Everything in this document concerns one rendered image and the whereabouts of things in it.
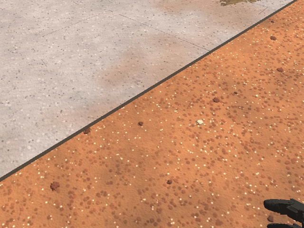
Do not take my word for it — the robot right hand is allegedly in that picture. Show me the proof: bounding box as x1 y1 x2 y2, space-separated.
263 199 304 228

